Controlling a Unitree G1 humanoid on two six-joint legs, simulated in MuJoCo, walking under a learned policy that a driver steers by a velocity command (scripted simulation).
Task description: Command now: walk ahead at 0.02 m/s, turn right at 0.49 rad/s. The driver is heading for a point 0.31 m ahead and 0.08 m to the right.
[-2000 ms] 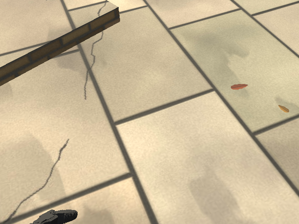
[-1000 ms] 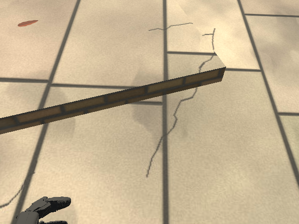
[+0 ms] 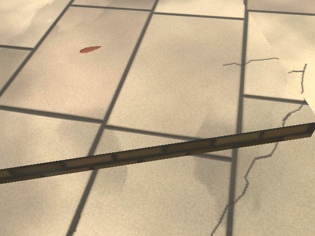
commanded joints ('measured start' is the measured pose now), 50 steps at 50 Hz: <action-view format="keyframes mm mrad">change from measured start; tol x16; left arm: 1 58 255 56 -79 45 -45 -2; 50 -50 84 -13 -172 13 -53 -3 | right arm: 1 -122 -90 -26 -111 -3 -14 -5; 50 70 -118 33 45 -9 -39 27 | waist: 1 29 -203 -58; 21 -45 -188 -127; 24 32 236 -135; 40 -16 148 -79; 43 -82 -244 -140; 50 -43 -93 -29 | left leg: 1 -296 -80 -189 433 -232 -19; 7 -256 -78 -223 425 45 -35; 20 31 -123 -241 -141 51 -39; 22 201 -87 -236 -355 263 -7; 25 354 379 -675 -371 668 325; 30 273 159 -348 -367 545 240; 39 273 163 -292 -302 546 231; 41 169 122 -266 -255 414 131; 43 88 -6 -155 -146 -44 -3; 50 202 -2 -164 -240 240 -26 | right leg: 1 149 -322 493 -345 508 -285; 6 188 -188 326 -296 551 -165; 22 121 -66 504 -144 435 -100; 24 -227 185 240 178 -253 15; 26 -286 87 204 515 -240 79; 29 -291 85 181 584 -98 124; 38 -3 45 30 5 -12 115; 42 381 -162 278 -281 617 -9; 46 155 -100 233 -267 256 -67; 50 119 -54 196 -246 263 -21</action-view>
